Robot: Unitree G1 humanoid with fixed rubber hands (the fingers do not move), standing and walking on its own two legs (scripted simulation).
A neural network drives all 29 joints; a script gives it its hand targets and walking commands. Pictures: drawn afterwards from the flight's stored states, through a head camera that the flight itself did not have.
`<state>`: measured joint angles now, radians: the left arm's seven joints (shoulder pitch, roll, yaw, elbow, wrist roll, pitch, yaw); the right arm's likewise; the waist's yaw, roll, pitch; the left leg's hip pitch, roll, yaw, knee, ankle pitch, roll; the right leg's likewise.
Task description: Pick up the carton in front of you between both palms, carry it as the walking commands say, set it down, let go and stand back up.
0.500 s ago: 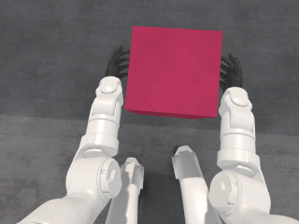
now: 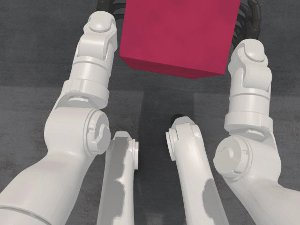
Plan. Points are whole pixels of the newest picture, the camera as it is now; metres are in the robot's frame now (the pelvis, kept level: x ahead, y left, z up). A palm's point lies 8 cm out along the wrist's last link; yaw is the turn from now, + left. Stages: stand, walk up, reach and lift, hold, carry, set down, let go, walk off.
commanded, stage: set down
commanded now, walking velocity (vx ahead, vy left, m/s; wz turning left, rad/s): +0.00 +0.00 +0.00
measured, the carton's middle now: (172, 31) +0.53 -0.13 -0.20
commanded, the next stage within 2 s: none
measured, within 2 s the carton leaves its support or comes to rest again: rests again in 1.02 s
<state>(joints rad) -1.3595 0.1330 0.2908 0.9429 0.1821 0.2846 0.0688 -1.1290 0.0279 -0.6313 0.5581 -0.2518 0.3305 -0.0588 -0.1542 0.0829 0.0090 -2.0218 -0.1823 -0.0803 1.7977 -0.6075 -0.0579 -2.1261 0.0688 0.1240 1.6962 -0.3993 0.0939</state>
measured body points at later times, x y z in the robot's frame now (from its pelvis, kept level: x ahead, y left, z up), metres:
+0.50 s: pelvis +0.00 +0.00 -0.07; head +0.39 -0.03 +0.15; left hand +0.61 -0.01 -0.26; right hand +0.48 -0.29 -0.25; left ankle +0.07 +0.12 -0.45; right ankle +0.13 -0.14 -0.45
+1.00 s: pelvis +0.00 +0.01 -0.09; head +0.39 -0.01 +0.13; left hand +0.60 +0.00 -0.29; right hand +0.48 -0.29 -0.27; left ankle +0.07 +0.12 -0.45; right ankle +0.13 -0.14 -0.45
